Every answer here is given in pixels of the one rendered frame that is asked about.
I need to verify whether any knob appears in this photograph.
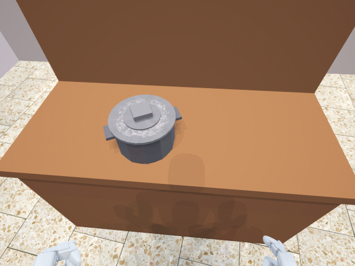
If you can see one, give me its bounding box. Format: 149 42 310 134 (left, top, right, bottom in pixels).
129 101 153 122

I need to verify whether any right robot hand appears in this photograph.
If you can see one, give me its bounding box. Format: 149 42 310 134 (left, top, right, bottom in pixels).
262 236 298 266

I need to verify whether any left robot hand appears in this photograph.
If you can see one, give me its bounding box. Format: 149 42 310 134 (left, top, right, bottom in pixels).
33 240 82 266

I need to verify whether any table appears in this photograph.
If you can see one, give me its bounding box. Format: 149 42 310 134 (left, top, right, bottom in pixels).
0 0 355 244

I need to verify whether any pot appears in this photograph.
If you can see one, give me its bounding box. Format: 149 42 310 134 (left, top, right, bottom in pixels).
103 106 182 164

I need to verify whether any lid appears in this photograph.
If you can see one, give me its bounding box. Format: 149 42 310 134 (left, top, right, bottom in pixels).
108 95 176 145

